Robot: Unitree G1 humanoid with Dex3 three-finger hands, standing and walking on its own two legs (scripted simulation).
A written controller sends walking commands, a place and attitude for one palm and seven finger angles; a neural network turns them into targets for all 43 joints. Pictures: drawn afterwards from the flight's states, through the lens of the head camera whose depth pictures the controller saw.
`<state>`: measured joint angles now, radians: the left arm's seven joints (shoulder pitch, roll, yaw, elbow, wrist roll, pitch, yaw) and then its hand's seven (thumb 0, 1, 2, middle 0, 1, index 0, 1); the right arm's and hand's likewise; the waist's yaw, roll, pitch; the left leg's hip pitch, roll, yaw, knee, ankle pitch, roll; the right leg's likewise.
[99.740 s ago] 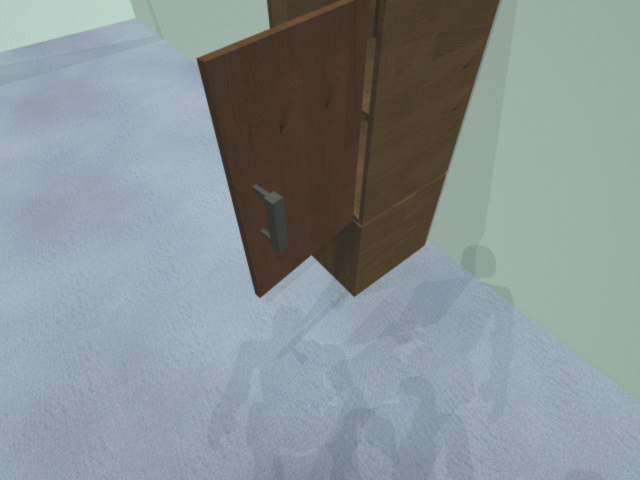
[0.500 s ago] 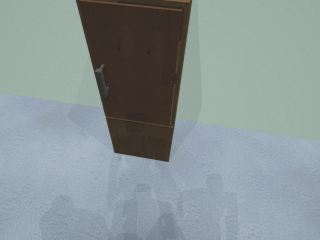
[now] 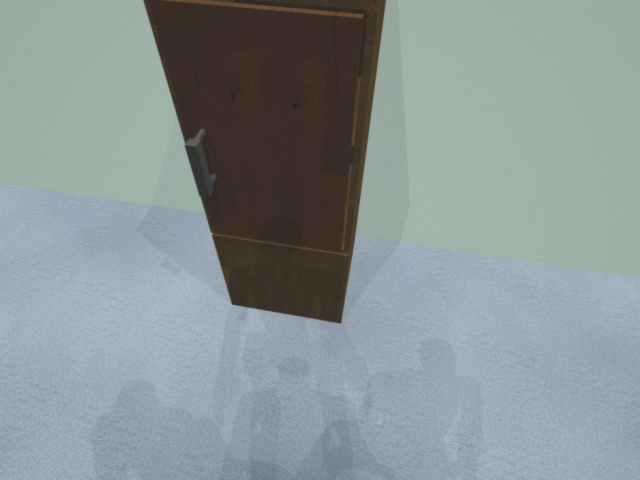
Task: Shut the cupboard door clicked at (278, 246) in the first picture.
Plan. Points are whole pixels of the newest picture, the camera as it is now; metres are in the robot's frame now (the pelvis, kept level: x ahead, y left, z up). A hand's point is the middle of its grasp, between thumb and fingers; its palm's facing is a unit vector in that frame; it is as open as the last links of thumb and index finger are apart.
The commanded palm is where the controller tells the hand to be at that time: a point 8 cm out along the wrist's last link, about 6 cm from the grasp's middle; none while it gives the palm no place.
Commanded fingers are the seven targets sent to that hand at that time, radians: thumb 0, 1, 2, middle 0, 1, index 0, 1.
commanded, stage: look to check the result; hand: left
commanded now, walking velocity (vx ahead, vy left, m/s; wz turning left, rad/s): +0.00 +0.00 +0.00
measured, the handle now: (204, 163) +0.74 +0.31 -0.07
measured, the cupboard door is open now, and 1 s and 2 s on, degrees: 0 0 0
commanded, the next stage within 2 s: stand and wait in 0.18 s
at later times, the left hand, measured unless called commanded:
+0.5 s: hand out of the picture -0.02 +0.16 -0.18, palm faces +0.05 -0.98 -0.17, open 7.4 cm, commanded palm none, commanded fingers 0.00 0.90 0.90 -0.20 -0.30 -0.20 -0.30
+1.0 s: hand out of the picture -0.03 +0.17 -0.18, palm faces +0.05 -0.98 -0.18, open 7.4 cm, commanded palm none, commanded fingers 0.00 0.90 0.90 -0.20 -0.30 -0.20 -0.30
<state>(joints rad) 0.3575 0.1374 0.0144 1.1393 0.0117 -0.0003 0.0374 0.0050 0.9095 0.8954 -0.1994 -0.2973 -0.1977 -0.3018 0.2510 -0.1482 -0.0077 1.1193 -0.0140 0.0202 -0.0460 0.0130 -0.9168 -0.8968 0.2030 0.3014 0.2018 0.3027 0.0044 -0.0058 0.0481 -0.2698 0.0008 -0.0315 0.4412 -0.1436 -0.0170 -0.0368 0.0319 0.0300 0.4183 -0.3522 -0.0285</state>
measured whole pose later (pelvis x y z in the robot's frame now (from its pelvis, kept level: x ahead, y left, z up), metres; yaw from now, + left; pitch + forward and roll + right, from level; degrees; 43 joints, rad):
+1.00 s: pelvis +0.01 +0.00 +0.00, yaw +0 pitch -2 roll +0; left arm 0.35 0.14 0.01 1.13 0.01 0.00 0.04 0.00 0.91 0.90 -0.20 -0.30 -0.20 -0.30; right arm 0.26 -0.14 0.00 1.13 -0.01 0.01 -0.05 0.01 -0.91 -0.90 0.20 0.30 0.20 0.30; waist 0.01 -0.02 0.05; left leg -0.23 0.00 -0.02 0.43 -0.16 -0.01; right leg 0.01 0.03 0.04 0.38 -0.35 -0.03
